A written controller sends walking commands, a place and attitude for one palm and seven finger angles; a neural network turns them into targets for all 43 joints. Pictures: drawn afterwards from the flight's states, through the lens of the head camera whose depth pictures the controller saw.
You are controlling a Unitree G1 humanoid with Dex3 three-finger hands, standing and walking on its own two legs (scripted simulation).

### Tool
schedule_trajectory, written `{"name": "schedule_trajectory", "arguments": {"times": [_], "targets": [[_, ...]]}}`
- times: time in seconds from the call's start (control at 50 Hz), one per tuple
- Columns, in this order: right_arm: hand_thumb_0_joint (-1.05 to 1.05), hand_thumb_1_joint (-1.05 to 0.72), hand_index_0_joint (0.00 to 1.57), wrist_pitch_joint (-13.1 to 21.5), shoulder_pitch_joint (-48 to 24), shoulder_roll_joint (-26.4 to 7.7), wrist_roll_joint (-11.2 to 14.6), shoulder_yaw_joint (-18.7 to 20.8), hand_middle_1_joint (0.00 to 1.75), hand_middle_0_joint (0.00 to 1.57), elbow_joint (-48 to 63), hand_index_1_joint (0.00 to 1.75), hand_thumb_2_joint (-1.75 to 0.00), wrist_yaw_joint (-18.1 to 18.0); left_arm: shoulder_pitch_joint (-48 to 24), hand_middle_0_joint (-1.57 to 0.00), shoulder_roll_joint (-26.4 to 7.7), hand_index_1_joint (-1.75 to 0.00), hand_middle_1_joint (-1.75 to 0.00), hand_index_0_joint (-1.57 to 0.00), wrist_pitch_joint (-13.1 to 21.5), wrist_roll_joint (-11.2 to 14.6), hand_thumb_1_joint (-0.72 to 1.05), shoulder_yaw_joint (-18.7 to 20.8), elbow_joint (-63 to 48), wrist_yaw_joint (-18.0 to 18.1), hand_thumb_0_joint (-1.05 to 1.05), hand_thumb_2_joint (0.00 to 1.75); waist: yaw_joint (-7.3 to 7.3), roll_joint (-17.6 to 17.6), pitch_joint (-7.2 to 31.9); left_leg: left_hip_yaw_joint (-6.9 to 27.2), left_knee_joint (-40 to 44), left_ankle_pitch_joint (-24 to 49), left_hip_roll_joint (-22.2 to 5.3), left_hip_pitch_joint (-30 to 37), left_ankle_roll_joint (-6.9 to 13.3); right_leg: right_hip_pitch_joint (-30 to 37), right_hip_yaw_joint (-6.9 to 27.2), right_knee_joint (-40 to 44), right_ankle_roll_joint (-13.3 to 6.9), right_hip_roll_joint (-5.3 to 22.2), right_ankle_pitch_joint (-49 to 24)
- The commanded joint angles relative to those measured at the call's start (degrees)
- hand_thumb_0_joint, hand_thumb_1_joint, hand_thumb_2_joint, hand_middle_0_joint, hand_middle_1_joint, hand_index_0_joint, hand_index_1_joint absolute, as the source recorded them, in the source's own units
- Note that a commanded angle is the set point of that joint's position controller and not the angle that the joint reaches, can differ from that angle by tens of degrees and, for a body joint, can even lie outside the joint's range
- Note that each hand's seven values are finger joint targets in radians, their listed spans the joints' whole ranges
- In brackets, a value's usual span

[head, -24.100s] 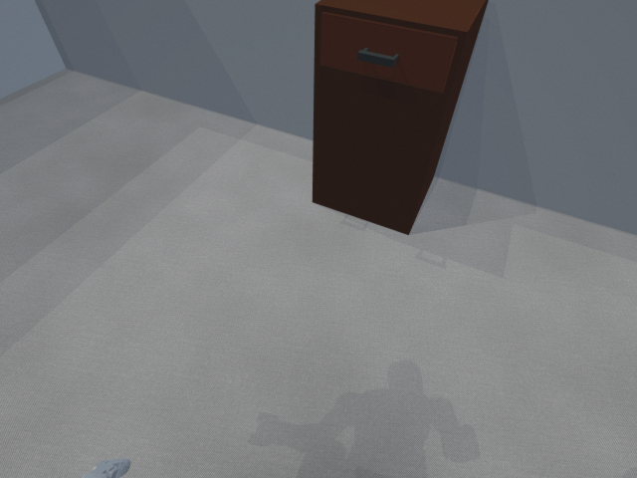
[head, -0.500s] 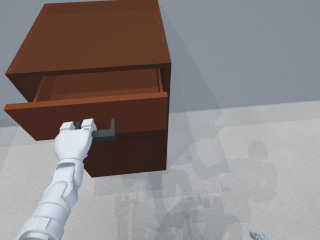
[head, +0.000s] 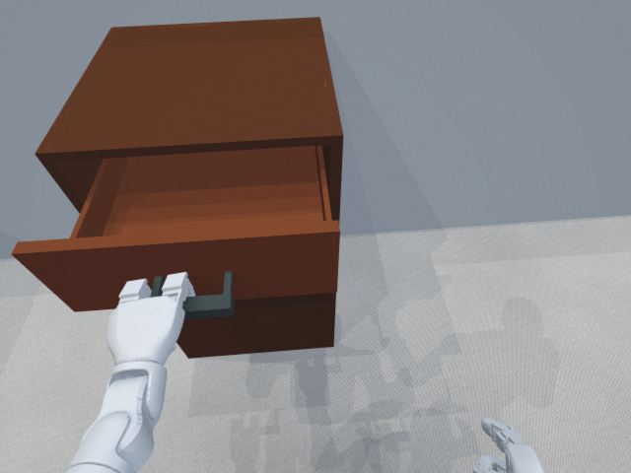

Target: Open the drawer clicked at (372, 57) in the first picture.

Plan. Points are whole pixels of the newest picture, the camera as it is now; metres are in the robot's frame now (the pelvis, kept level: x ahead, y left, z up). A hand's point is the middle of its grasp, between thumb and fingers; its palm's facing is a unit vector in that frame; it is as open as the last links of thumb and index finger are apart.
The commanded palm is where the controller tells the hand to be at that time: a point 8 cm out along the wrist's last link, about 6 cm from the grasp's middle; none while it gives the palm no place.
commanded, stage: pull the drawer open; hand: left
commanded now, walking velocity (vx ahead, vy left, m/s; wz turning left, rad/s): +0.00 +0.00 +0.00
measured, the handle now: (191, 294) +0.35 +0.20 +0.00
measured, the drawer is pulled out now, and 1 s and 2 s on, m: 0.18 0.30 0.30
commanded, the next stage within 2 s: open the thumb to release the handle in 1.30 s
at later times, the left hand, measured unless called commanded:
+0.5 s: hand (157, 387) +0.23 +0.22 -0.02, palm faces -0.01 -0.08 -1.00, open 5.6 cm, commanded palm +0.20 +0.21 +0.03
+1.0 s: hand (149, 437) +0.17 +0.21 -0.02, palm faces -0.01 -0.11 -0.99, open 5.6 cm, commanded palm +0.14 +0.21 +0.03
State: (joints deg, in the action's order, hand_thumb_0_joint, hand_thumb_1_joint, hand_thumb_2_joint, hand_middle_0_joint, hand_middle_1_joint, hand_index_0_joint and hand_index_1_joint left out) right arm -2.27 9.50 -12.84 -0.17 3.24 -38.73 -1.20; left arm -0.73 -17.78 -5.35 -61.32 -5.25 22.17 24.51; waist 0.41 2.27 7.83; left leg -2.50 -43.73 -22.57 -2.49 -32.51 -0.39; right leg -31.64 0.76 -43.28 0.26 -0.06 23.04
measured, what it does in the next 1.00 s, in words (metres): stands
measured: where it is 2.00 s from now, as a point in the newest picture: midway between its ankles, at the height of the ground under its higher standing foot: outside the picture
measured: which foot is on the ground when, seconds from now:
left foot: down 0.00-1.00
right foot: down 0.00-1.00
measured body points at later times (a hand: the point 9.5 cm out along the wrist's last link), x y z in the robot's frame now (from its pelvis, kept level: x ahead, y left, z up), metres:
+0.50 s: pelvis -0.01 -0.01 +0.00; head +0.02 -0.03 +0.45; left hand +0.23 +0.22 +0.03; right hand +0.18 -0.23 -0.11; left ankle -0.02 +0.12 -0.71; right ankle -0.02 -0.13 -0.71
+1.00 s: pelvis -0.01 -0.01 -0.01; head +0.02 -0.03 +0.44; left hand +0.17 +0.21 +0.03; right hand +0.20 -0.23 -0.11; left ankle -0.02 +0.12 -0.71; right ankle -0.02 -0.13 -0.71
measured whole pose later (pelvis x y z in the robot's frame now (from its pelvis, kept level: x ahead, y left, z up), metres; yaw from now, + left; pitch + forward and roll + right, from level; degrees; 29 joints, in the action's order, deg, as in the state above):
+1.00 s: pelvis -0.01 -0.01 -0.01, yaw +0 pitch +10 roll +0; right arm -1.8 5.6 -12.0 -2.2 1.5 -35.8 0.9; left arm 26.9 -16.9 -4.1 -62.0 -6.8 -1.5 27.2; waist -2.8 2.3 7.2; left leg -2.0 -48.1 -24.6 -2.7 -33.0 -1.2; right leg -32.6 0.5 -48.9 -0.6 -0.3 25.8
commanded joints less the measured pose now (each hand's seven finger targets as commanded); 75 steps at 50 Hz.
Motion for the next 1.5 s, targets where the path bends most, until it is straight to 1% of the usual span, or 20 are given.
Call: {"name": "schedule_trajectory", "arguments": {"times": [0.0, 0.12, 0.26, 0.32, 0.36, 0.4, 0.42, 0.5, 0.58, 0.62, 0.68, 0.92, 1.06, 1.08, 1.14, 1.36, 1.38, 1.4, 1.42, 1.48], "targets": [[0.00, -0.90, 0.20, 2.5, -4.5, -7.3, -0.6, 1.9, 0.30, 0.20, 8.3, 0.30, -0.90, 0.0, -3.2, -0.40, -8.6, -1.35, -1.35, -0.40, 0.0, -0.6, 0.90, 4.3, -14.2, 3.0, 0.00, 0.90, -2.25, -1.0, 13.6, -0.1, 3.0, 24.3, 3.4, 10.7, 1.1, 6.9, -2.9, 3.6, -2.1, -3.0, -25.7], [0.00, -0.90, 0.20, 2.6, -5.6, -6.5, -0.9, 1.8, 0.30, 0.20, 8.7, 0.30, -0.90, 0.2, 0.4, -0.40, -7.8, -1.35, -1.35, -0.40, -0.3, -1.3, 0.90, 4.0, -17.7, 3.9, 0.00, 0.90, -2.65, 0.7, 13.3, 0.2, 2.9, 23.3, 3.5, 11.7, 1.0, 6.2, -2.9, 3.3, -2.6, -3.1, -23.6], [0.00, -0.90, 0.20, 2.9, -7.3, -6.3, -1.1, 1.2, 0.30, 0.20, 8.8, 0.30, -0.90, 0.0, 2.2, -0.40, -5.6, -1.35, -1.35, -0.40, -0.6, -1.4, 0.90, 1.7, -19.5, 4.0, 0.00, 0.90, -2.29, -1.6, 11.1, 0.5, 3.1, 19.4, 3.6, 10.9, 1.0, 5.0, -2.9, 3.8, -2.4, -3.1, -20.6], [0.00, -0.90, 0.20, 3.1, -7.9, -6.2, -1.3, 1.1, 0.30, 0.20, 8.8, 0.30, -0.90, -0.3, 3.6, -0.40, -7.2, -1.35, -1.35, -0.40, -0.5, -1.5, 0.90, 3.1, -19.8, 4.1, 0.00, 0.90, -2.94, -1.7, 10.9, 0.4, 3.1, 18.7, 3.8, 10.8, 1.0, 5.5, -2.6, 3.8, -2.4, -3.0, -20.7], [0.00, -0.90, 0.20, 3.2, -8.2, -5.9, -1.3, 1.0, 0.30, 0.20, 8.9, 0.30, -0.90, -0.2, 4.6, -0.40, -5.2, -1.35, -1.35, -0.40, -0.4, -1.3, 0.90, 1.3, -20.5, 3.8, 0.00, 0.90, -2.69, -2.2, 10.9, 0.3, 3.1, 18.1, 3.9, 11.0, 1.1, 5.5, -2.5, 4.2, -2.3, -2.8, -20.7], [0.00, -0.90, 0.20, 3.2, -8.7, -6.0, -1.3, 0.7, 0.30, 0.20, 9.0, 0.30, -0.90, -0.5, 5.6, -0.40, -7.4, -1.35, -1.35, -0.40, -0.2, -1.5, 0.90, 3.4, -20.9, 3.8, 0.00, 0.90, -3.46, -2.1, 11.2, 0.2, 3.1, 17.9, 4.1, 10.8, 1.0, 6.2, -1.9, 4.2, -2.4, -2.8, -21.0], [0.00, -0.90, 0.20, 3.3, -8.8, -5.8, -1.4, 0.7, 0.30, 0.20, 9.1, 0.30, -0.90, -0.4, 5.3, -0.40, -5.8, -1.35, -1.35, -0.40, -0.2, -1.3, 0.90, 1.6, -21.6, 3.6, 0.00, 0.90, -2.91, -1.7, 10.6, 0.2, 3.0, 17.4, 4.1, 10.7, 1.1, 5.9, -2.0, 4.2, -2.3, -2.7, -21.0], [0.00, -0.90, 0.20, 3.3, -9.3, -5.5, -1.4, 0.5, 0.30, 0.20, 9.8, 0.30, -0.90, 0.1, 9.6, -0.40, -5.0, -1.35, -1.35, -0.40, 0.0, -1.4, 0.90, 1.0, -24.3, 3.5, 0.00, 0.90, -3.73, -0.1, 11.1, 0.2, 3.0, 18.9, 3.9, 11.6, 0.9, 5.8, -2.1, 3.9, -2.5, -2.7, -20.9], [0.00, -0.90, 0.20, 3.2, -9.8, -5.6, -1.3, 0.5, 0.30, 0.20, 10.4, 0.30, -0.90, 0.3, 16.1, -0.40, -6.6, -1.35, -1.35, -0.40, 0.2, -0.8, 0.90, 3.1, -25.4, 3.5, 0.00, 0.90, -4.25, -1.9, 10.0, 0.4, 3.0, 18.4, 4.0, 10.0, 0.7, 6.9, -1.7, 3.8, -2.7, -2.8, -21.7], [0.00, -0.90, 0.20, 3.2, -9.8, -5.3, -1.5, 0.4, 0.30, 0.20, 10.9, 0.30, -0.90, 0.7, 16.3, -0.40, -4.5, -1.35, -1.35, -0.40, 0.4, -0.8, 0.90, 0.7, -27.5, 3.5, 0.00, 0.90, -3.84, -1.1, 9.3, 0.4, 2.7, 17.6, 3.9, 10.0, 0.9, 5.7, -1.8, 3.5, -2.5, -2.6, -20.9], [0.00, -0.90, 0.20, 3.3, -10.0, -5.4, -1.7, 0.4, 0.30, 0.20, 11.1, 0.30, -0.90, 0.7, 19.2, -0.40, -5.8, -1.35, -1.35, -0.40, 0.7, -1.0, 0.90, 2.5, -28.7, 4.0, 0.00, 0.90, -4.14, -2.1, 9.6, 0.6, 2.2, 18.3, 3.8, 9.7, 0.8, 5.7, -1.8, 3.0, -2.7, -2.8, -21.5], [0.00, -0.90, 0.20, 3.4, -10.6, -4.9, -2.1, 0.2, 0.30, 0.20, 12.4, 0.30, -0.90, 2.0, 31.2, -0.40, -5.5, -1.35, -1.35, -0.40, 2.0, -0.8, 0.90, 2.5, -34.9, 5.4, 0.00, 0.90, -4.81, -1.7, 9.5, 0.8, -0.3, 19.9, 3.6, 8.8, 0.9, 3.7, -0.8, 0.5, -2.7, -2.8, -23.6], [0.00, -0.90, 0.20, 3.3, -10.7, -4.7, -2.5, -0.1, 0.30, 0.20, 13.2, 0.30, -0.90, 2.4, 33.5, -0.40, -5.4, -1.35, -1.35, -0.40, 2.5, -1.2, 0.90, 2.6, -36.6, 6.0, 0.00, 0.90, -4.57, -2.0, 7.8, 1.2, -1.1, 16.3, 3.7, 7.6, 1.0, 0.8, -0.5, 0.2, -2.8, -3.0, -19.4], [0.00, -0.90, 0.20, 3.3, -10.8, -4.7, -2.5, -0.2, 0.30, 0.20, 13.7, 0.30, -0.90, 2.4, 36.5, -0.40, -5.8, -1.35, -1.35, -0.40, 2.4, -0.8, 0.90, 3.3, -36.8, 5.9, 0.00, 0.90, -5.34, -1.1, 8.4, 1.2, -0.9, 17.1, 3.5, 7.7, 0.8, 1.8, -0.5, 0.2, -3.0, -3.1, -19.9], [0.00, -0.90, 0.20, 3.4, -11.0, -4.6, -2.6, -0.6, 0.30, 0.20, 14.2, 0.30, -0.90, 2.9, 38.5, -0.40, -4.4, -1.35, -1.35, -0.40, 2.6, -0.8, 0.90, 1.2, -38.4, 5.8, 0.00, 0.90, -5.32, -1.0, 9.2, 1.3, -1.7, 18.5, 3.5, 7.9, 1.0, 1.1, -0.4, -0.8, -2.9, -3.1, -20.4], [0.00, -0.90, 0.20, 3.2, -9.9, -4.9, -2.7, -0.3, 0.30, 0.20, 14.4, 0.30, -0.90, 2.9, 37.8, -0.40, -5.2, -1.35, -1.35, -0.40, 2.3, -0.8, 0.90, 2.2, -39.4, 6.4, 0.00, 0.90, -4.53, -1.4, 9.3, 1.6, -2.7, 18.7, 3.1, 6.9, 1.0, 0.1, -0.1, -1.6, -2.8, -3.0, -21.6], [0.00, -0.90, 0.20, 2.4, -10.1, -5.9, -2.7, -0.3, 0.30, 0.20, 12.1, 0.30, -0.90, 1.3, 25.4, -0.40, -14.3, -1.35, -1.35, -0.40, 2.2, -1.9, 0.90, 11.7, -36.2, 7.4, 0.00, 0.90, -3.14, -3.0, 7.7, 1.6, -2.8, 14.7, 3.4, 4.6, 0.7, -0.7, 0.2, -1.2, -2.7, -2.9, -20.4], [0.00, -0.90, 0.20, 2.5, -10.9, -5.5, -3.4, -0.3, 0.30, 0.20, 12.3, 0.30, -0.90, 0.6, 24.9, -0.40, -13.0, -1.34, -1.34, -0.40, 2.2, -2.8, 0.83, 11.5, -35.6, 8.1, 0.00, 0.87, -4.67, -1.6, 8.9, 1.4, -2.8, 12.4, 4.1, 4.8, 0.8, -0.5, 1.3, -1.1, -2.7, -2.7, -19.0], [0.00, -0.90, 0.20, 2.9, -10.2, -4.9, -3.2, -0.4, 0.30, 0.20, 12.5, 0.30, -0.90, 0.6, 26.8, -0.39, -10.5, -1.34, -1.34, -0.39, 2.0, -2.7, 0.76, 9.7, -33.6, 8.4, 0.00, 0.84, -4.16, -2.2, 7.9, 1.5, -2.8, 12.2, 4.0, 4.7, 0.9, -0.9, 0.3, -1.3, -2.8, -2.7, -18.9], [0.00, -0.90, 0.20, 3.1, -10.4, -5.3, -2.4, 0.3, 0.30, 0.20, 12.1, 0.30, -0.90, 0.0, 26.8, -0.38, -9.2, -1.31, -1.31, -0.38, 1.2, -0.6, 0.55, 8.9, -33.6, 8.2, 0.00, 0.75, -4.35, -0.2, 10.4, 1.1, -2.0, 13.8, 3.8, 6.4, 0.8, 1.2, -0.4, -0.4, -2.7, -2.6, -19.7]]}}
